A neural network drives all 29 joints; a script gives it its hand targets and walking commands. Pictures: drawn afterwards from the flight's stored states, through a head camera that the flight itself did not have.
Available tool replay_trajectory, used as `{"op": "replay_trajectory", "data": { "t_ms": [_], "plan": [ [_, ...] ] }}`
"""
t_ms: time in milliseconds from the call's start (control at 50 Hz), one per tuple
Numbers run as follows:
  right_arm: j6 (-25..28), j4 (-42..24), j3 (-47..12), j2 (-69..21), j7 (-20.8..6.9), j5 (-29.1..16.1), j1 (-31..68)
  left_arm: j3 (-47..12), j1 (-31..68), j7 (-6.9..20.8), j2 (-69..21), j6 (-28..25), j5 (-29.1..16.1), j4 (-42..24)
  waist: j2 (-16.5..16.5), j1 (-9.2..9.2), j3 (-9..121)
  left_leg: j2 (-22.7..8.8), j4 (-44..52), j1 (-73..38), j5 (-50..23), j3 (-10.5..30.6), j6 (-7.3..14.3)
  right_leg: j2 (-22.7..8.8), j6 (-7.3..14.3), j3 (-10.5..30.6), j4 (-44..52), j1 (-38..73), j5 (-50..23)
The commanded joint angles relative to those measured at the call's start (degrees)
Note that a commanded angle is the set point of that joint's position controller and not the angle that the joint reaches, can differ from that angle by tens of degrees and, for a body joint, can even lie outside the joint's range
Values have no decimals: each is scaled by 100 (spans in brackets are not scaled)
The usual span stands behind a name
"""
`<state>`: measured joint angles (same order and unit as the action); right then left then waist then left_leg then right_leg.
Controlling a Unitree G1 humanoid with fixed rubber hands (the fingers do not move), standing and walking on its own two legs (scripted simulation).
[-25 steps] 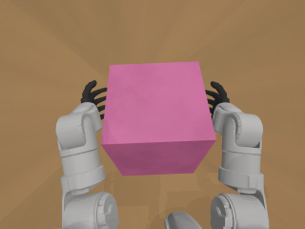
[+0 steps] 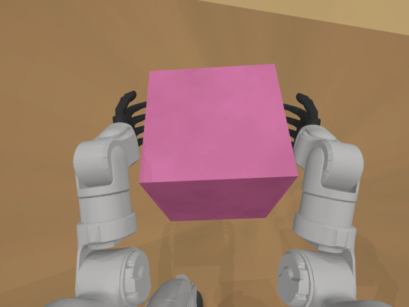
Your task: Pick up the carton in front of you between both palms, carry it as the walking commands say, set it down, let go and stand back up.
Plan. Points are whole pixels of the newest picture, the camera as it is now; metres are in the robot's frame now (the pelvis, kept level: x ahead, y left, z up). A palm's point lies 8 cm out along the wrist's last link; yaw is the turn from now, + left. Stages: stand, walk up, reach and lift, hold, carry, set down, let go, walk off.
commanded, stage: carry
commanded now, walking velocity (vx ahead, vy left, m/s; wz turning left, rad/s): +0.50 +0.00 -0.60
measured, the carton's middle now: (215, 153) +0.37 +0.03 +0.10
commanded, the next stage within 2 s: none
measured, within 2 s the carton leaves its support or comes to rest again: neither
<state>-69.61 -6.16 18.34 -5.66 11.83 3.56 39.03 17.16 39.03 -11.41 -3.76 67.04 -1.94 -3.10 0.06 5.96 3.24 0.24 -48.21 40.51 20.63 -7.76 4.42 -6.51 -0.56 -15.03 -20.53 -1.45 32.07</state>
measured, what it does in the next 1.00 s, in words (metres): climbs, turning right: left foot 0.03 m higher, then right foot 0.06 m higher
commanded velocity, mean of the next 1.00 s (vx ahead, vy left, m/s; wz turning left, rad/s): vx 0.50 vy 0.00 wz -0.60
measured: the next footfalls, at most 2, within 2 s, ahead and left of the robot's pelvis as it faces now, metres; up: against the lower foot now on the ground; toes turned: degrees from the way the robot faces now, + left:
left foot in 0.04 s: +0.21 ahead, +0.09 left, +0.03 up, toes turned +7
right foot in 0.50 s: +0.54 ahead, -0.08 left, +0.09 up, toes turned -17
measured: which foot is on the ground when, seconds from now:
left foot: up 0.00-0.02, down 0.04-0.52, up 0.54-0.86, down 0.88-1.00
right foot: down 0.00-0.04, up 0.06-0.48, down 0.50-0.90, up 0.92-1.00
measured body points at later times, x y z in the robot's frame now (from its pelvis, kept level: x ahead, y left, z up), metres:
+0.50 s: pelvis +0.36 +0.00 +0.03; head +0.37 +0.02 +0.48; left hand +0.74 +0.12 +0.19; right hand +0.70 -0.19 +0.19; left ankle +0.18 +0.09 -0.67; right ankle +0.49 -0.07 -0.65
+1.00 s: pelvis +0.69 -0.02 +0.11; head +0.72 -0.02 +0.56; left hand +1.09 -0.07 +0.25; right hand +0.93 -0.33 +0.24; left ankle +0.81 +0.06 -0.60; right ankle +0.56 -0.05 -0.52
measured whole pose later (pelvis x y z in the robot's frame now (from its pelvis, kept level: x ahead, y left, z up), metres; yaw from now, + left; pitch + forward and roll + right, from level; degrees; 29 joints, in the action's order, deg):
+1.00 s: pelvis +0.69 -0.02 +0.11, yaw -27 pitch +4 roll +2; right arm -68.3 -3.0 15.8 -6.8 11.6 2.3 36.2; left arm 20.3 38.4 -9.3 -4.2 69.6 1.3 -3.0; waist 2.0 -4.6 2.2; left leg -3.4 -39.3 28.8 23.4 -8.4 -0.1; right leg 3.1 4.1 1.9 -73.8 -28.1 27.1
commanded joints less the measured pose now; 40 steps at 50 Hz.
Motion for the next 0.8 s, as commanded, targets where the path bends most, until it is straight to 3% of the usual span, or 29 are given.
{"op": "replay_trajectory", "data": {
  "t_ms": [0, 20, 40, 60, 80, 100, 120, 140, 180, 200, 240, 280, 360, 380, 420, 440, 460, 480, 500, 520, 540, 560, 580, 600, 640, 720, 780],
  "plan": [
    [-3, 404, -2943, -3654, -18, -623, 2804, -3357, 3288, 479, -4213, 135, -1364, -164, 1368, -750, 1804, 786, 629, -2212, -138, -917, 281, -905, 404, 69, -1145, 268, -7204],
    [10, 430, -2976, -3748, -39, -678, 2747, -3315, 3320, 479, -4215, 150, -1283, -144, 1116, -1233, 2293, 905, 1343, -3546, -479, -910, 377, -756, 252, -113, -2526, -221, -7066],
    [21, 321, -3065, -3894, -69, -796, 2830, -3236, 3411, 473, -4178, 143, -1134, -154, 655, -1491, 2734, 263, 1428, -5063, -69, 151, 431, -603, 138, 247, -3973, -1412, -4948],
    [70, 180, -3238, -3949, -75, -939, 3112, -3168, 3241, 478, -4332, 180, -1067, -242, -1254, -1167, 3202, -1826, 2314, -6048, -280, 4018, 1466, 402, -170, 535, -5863, -3173, -395],
    [92, 102, -3443, -4193, -102, -1102, 3251, -3113, 3398, 439, -4211, 161, -963, -272, -894, -1170, 3032, -2059, 2933, -5972, -1403, 4989, 1706, 732, -101, 1435, -6939, -3954, -13],
    [141, -165, -3660, -4372, -156, -1327, 3613, -3082, 3465, 401, -4374, 134, -857, -263, -457, -1108, 2681, -2024, 2509, -5704, -2444, 4152, 1620, 539, 130, 1733, -7302, -4306, -348],
    [213, -431, -3910, -4679, -249, -1587, 3916, -3060, 3340, 386, -4480, 96, -753, -353, 91, -1054, 2472, -1933, 2170, -5366, -2893, 3499, 1358, 385, 272, 1746, -7182, -4509, -527],
    [293, -677, -4143, -4851, -330, -1791, 4088, -3066, 3218, 380, -4557, 56, -650, -373, 239, -995, 2454, -1841, 2153, -5133, -2571, 3056, 1075, 328, 395, 1769, -6883, -4547, -662],
    [409, -934, -4348, -4996, -435, -2102, 4225, -3126, 3078, 362, -4556, -35, -515, -405, -145, -831, 2468, -1752, 2520, -4832, -1353, 2401, 707, 280, 526, 1722, -6308, -4414, -804],
    [444, -959, -4370, -4936, -461, -2158, 4128, -3158, 2978, 340, -4489, -63, -464, -420, -286, -837, 2393, -1754, 2672, -4765, -1164, 2217, 695, 295, 548, 1604, -6184, -4489, -808],
    [463, -895, -4284, -4708, -478, -2146, 3799, -3206, 2778, 291, -4332, -82, -371, -463, -416, -877, 2198, -1768, 2839, -4971, -1395, 1841, 758, 252, 544, 1406, -6138, -5047, -950],
    [436, -831, -4140, -4459, -467, -2067, 3533, -3260, 2695, 250, -4171, -63, -368, -535, -343, -934, 1982, -1666, 2919, -5223, -1903, 1379, 674, 218, 553, 1175, -5804, -5575, -1024],
    [292, -609, -3800, -3989, -412, -1829, 3248, -3333, 2762, 185, -3942, 59, -476, -540, -538, -930, 1480, -1322, 3150, -4893, -3040, 251, 392, 351, 664, 554, -4202, -4954, -1282],
    [246, -532, -3706, -3888, -396, -1755, 3231, -3335, 2748, 168, -3925, 103, -505, -488, -620, -836, 1463, -1239, 3054, -4706, -3945, -87, 293, 505, 745, 307, -3728, -4417, -1316],
    [156, -387, -3495, -3704, -364, -1602, 3121, -3309, 2776, 133, -3905, 191, -530, -376, -989, -513, 1678, -1265, 2312, -4576, -6886, -547, 104, 1062, 870, -346, -3272, -3176, -1160],
    [123, -371, -3390, -3622, -346, -1521, 3143, -3307, 2817, 127, -3921, 222, -563, -355, -1281, -215, 1945, -1359, 1588, -4535, -7977, -612, -8, 1305, 946, -486, -3167, -2508, -1001],
    [102, -358, -3303, -3576, -329, -1410, 3142, -3342, 2953, 133, -4001, 240, -651, -355, -1340, 138, 2356, -1428, 373, -4368, -8426, -684, -108, 1513, 1058, -419, -2718, -1520, -997],
    [95, -349, -3181, -3480, -305, -1292, 3233, -3383, 3042, 162, -4153, 236, -767, -329, -788, 496, 2652, -1142, -1188, -3571, -7190, -658, -264, 1598, 1114, 112, -1610, -196, -1361],
    [74, -196, -3044, -3535, -292, -1072, 3200, -3494, 3229, 207, -4355, 229, -982, -287, 101, 312, 2142, -482, -2504, -1879, -1759, -295, -466, 676, 1416, 1868, -1194, 579, -1660],
    [37, 33, -2796, -3348, -261, -854, 2696, -3563, 3277, 220, -4283, 191, -1043, -198, 1604, 20, 2949, 469, -4539, -184, 896, 486, -701, -916, 2740, 5702, -401, 1695, -2698],
    [63, 47, -2576, -3255, -208, -698, 2782, -3734, 3515, 286, -4542, 201, -1278, -202, 677, 26, 3049, 225, -4886, 337, 490, 1224, -566, -813, 2744, 5848, -396, 1844, -3511],
    [105, 6, -2510, -3355, -186, -633, 2893, -3947, 4000, 374, -4852, 157, -1562, -384, 239, -50, 2794, 89, -4892, 555, 480, 1261, -508, -716, 2543, 5238, -693, 1495, -3939],
    [165, -6, -2486, -3475, -183, -574, 3024, -4089, 4321, 464, -5123, 113, -1790, -462, -310, -183, 2564, -60, -4612, 656, 568, 1229, -496, -574, 2253, 4724, -838, 1052, -3866],
    [220, 60, -2459, -3551, -186, -512, 3053, -4245, 4559, 539, -5347, 52, -1982, -537, -449, -240, 2411, -161, -4274, 719, 559, 1223, -477, -509, 2079, 4349, -781, 690, -3484],
    [325, 72, -2554, -3655, -200, -511, 3012, -4283, 4583, 597, -5500, -65, -2074, -529, -314, -362, 2326, -353, -3530, 598, 693, 1111, -462, -390, 1865, 3832, -567, 230, -2744],
    [363, -159, -2995, -3702, -202, -725, 3010, -3894, 3782, 473, -5000, -99, -1668, -467, 148, -242, 2169, -557, -1895, 752, 424, 768, -639, -204, 1867, 3202, -363, 171, -3125],
    [257, -277, -3277, -3697, -199, -957, 3135, -3511, 3314, 369, -4507, 23, -1290, -354, 585, -234, 2074, -324, -384, -55, -193, 415, -704, 108, 1631, 2619, -375, -131, -3689]
  ]
}}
